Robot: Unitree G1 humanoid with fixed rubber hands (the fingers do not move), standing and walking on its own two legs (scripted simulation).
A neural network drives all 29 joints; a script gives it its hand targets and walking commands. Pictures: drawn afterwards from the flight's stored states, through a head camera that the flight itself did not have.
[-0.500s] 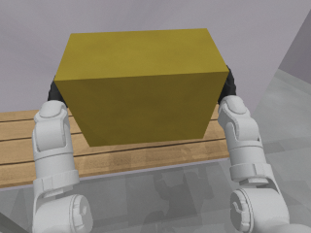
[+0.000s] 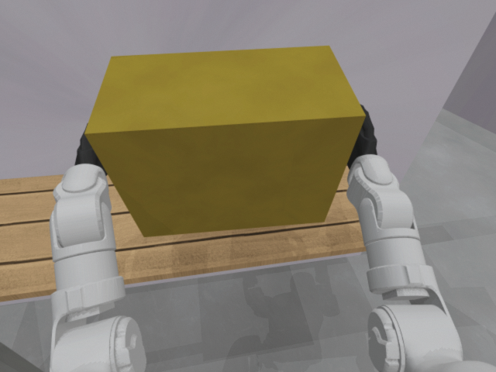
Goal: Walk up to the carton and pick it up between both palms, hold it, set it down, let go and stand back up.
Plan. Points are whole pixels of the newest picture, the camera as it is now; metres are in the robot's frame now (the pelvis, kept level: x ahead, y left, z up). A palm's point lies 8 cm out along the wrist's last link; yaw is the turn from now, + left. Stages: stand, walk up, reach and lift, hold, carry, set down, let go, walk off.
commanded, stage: hold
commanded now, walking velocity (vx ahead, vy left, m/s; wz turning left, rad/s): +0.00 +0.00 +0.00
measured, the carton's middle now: (229, 148) +0.39 +0.00 +0.18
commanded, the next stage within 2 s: set down in 0.66 s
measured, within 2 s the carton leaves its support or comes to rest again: neither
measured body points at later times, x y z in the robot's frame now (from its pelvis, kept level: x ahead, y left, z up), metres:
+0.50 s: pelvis +0.00 +0.00 +0.00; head -0.04 +0.02 +0.45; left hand +0.37 +0.20 +0.18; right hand +0.36 -0.20 +0.20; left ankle +0.01 +0.13 -0.75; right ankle +0.04 -0.11 -0.75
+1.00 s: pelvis +0.00 +0.00 +0.00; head -0.03 +0.02 +0.45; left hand +0.37 +0.21 +0.16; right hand +0.37 -0.19 +0.18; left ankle +0.01 +0.13 -0.75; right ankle +0.04 -0.11 -0.75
